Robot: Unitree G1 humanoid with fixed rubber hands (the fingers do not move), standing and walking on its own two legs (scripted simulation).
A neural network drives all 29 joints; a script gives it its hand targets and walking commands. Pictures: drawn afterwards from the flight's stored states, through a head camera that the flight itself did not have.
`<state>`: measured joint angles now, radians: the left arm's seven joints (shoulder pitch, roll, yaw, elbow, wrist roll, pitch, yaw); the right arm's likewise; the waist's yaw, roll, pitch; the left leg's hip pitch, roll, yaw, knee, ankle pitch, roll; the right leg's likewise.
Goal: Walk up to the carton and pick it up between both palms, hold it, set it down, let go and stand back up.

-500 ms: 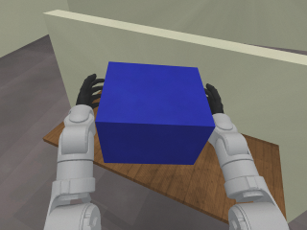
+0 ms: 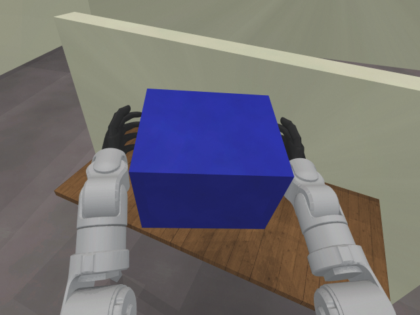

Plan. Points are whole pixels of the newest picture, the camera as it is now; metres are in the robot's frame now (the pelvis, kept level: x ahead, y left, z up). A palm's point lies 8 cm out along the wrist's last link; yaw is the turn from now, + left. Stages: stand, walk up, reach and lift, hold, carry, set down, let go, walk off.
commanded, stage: hold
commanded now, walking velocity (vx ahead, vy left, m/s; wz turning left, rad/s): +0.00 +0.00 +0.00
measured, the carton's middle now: (206, 159) +0.36 +0.00 +0.16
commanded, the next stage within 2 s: none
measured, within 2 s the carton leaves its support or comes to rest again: neither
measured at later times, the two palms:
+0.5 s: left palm (115, 148) +0.36 +0.16 +0.19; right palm (292, 160) +0.35 -0.16 +0.17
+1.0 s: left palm (114, 147) +0.36 +0.16 +0.19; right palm (291, 156) +0.35 -0.16 +0.17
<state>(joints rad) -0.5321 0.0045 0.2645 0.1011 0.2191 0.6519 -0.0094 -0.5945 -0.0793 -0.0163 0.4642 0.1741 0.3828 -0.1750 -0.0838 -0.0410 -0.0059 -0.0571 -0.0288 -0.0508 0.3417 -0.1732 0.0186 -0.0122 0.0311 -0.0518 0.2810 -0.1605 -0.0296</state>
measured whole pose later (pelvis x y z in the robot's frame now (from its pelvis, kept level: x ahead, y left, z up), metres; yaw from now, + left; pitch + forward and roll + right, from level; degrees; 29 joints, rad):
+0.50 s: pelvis -0.01 +0.00 +0.00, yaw +0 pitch -7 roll -1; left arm -0.57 0.00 0.28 0.13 0.23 0.66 -0.01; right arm -0.61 -0.07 -0.05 0.49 0.14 0.38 -0.16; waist -0.08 -0.04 0.00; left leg -0.05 -0.03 -0.04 0.33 -0.16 0.02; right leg -0.02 0.03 -0.05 0.29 -0.15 -0.03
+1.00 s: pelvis +0.00 +0.00 +0.00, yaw +0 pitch -6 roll -1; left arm -0.57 0.01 0.27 0.15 0.22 0.63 -0.01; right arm -0.63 -0.08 -0.04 0.49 0.15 0.37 -0.17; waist -0.08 -0.04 0.00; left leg -0.07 -0.03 -0.05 0.35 -0.17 0.02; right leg -0.02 0.03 -0.06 0.28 -0.15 -0.03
